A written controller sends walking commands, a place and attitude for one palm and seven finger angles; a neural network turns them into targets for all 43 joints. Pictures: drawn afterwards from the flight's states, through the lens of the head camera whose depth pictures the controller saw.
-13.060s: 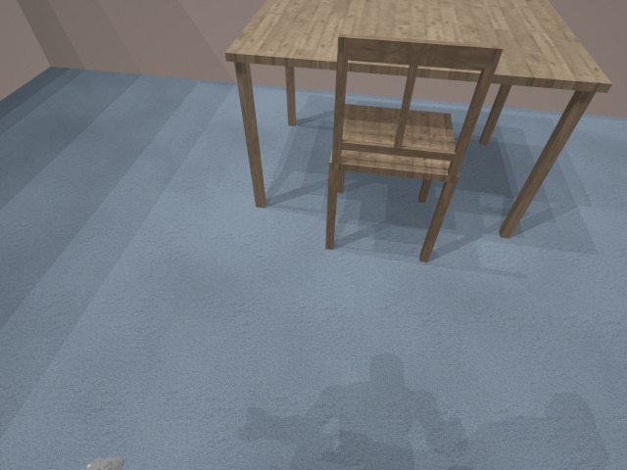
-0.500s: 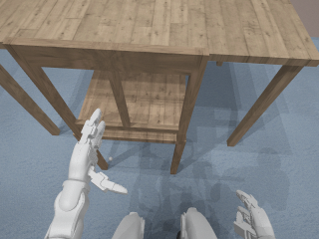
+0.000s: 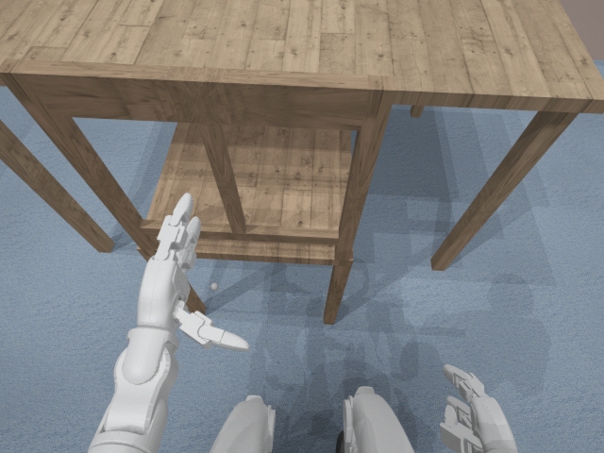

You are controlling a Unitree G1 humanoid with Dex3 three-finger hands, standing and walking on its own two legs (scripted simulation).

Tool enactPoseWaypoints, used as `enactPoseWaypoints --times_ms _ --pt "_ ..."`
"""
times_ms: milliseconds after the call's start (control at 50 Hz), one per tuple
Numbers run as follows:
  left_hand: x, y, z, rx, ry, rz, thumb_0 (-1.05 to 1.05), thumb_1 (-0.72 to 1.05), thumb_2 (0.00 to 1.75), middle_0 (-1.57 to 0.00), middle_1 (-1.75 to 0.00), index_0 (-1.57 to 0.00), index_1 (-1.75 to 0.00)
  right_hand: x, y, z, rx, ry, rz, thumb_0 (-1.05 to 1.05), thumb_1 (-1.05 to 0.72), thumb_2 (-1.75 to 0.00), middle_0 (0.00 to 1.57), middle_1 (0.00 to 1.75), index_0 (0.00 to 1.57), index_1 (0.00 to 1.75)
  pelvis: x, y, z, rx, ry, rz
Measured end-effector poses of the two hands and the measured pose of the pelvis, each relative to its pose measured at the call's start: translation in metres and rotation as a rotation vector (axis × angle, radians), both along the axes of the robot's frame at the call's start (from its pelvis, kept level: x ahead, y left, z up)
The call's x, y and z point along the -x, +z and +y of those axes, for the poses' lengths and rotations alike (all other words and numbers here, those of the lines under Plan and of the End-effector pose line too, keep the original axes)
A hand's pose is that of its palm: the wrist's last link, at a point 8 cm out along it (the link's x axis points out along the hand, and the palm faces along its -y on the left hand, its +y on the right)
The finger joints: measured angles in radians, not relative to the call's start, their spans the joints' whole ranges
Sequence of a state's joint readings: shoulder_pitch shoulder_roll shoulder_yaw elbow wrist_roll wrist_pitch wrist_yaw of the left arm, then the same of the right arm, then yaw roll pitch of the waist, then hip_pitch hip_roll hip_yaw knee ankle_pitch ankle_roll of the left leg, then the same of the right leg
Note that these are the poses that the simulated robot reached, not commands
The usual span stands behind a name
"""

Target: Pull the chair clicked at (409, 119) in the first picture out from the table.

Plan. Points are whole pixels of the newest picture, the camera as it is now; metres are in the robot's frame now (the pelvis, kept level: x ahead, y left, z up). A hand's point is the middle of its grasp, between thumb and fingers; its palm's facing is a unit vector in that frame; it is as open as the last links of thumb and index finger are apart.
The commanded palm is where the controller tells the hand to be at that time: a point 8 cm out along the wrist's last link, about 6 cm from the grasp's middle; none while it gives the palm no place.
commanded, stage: aim the fingers beside a spindle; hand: left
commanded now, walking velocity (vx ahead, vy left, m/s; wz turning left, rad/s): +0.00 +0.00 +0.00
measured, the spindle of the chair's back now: (226, 184) +0.48 +0.13 +0.02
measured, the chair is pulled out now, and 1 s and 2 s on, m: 0.00 0.00 0.00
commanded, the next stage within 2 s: push the fingers through the gap in 0.36 s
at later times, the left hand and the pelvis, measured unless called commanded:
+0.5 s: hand (216, 286) +0.32 +0.12 +0.02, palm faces -0.07 -1.00 -0.03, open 16.9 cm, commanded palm +0.31 +0.17 +0.03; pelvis +0.00 +0.00 +0.00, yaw +0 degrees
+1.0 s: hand (228, 247) +0.37 +0.11 +0.02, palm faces -0.07 -1.00 -0.03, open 16.9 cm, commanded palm +0.36 +0.16 +0.03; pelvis +0.00 +0.01 +0.00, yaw +0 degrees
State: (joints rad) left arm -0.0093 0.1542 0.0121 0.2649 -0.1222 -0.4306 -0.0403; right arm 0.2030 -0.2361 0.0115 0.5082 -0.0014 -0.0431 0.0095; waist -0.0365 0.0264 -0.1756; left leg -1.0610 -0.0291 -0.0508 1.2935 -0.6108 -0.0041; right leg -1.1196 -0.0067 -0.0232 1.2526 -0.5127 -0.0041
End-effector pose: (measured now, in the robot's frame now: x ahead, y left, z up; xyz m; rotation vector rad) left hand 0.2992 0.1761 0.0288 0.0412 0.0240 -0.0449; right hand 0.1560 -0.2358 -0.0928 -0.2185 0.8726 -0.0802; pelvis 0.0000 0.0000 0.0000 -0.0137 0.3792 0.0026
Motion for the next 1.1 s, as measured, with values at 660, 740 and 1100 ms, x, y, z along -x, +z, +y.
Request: enactPoseWaypoints --times_ms 660,740,1100 --pt "-0.019 -0.006 -0.001 0.014 -0.027 -0.004 -0.02 -0.5 0.3 -0.06 -0.08 -0.06 -0.08 -0.004 -0.002 0.003 0.026 0.004 0.021 0.01 -0.9 -0.9 0.2 0.3 0.21 0.3 -0.002 -0.002 0.006 0.011 0.008 0.017" --pt "-0.029 -0.007 -0.002 0.009 -0.031 0.005 -0.02 -0.5 0.3 -0.06 -0.08 -0.06 -0.08 -0.002 -0.004 0.003 0.025 0.001 0.031 0.01 -0.9 -0.9 0.2 0.3 0.21 0.3 -0.001 -0.003 0.007 0.011 0.008 0.019" --pt "-0.066 -0.007 -0.011 0.003 -0.017 0.008 -0.02 -0.5 0.3 -0.06 -0.08 -0.06 -0.08 0.034 -0.01 -0.006 0.026 -0.054 0.139 0.01 -0.9 -0.9 0.2 0.3 0.21 0.3 -0.002 0.001 0.006 0.006 -0.004 0.032"
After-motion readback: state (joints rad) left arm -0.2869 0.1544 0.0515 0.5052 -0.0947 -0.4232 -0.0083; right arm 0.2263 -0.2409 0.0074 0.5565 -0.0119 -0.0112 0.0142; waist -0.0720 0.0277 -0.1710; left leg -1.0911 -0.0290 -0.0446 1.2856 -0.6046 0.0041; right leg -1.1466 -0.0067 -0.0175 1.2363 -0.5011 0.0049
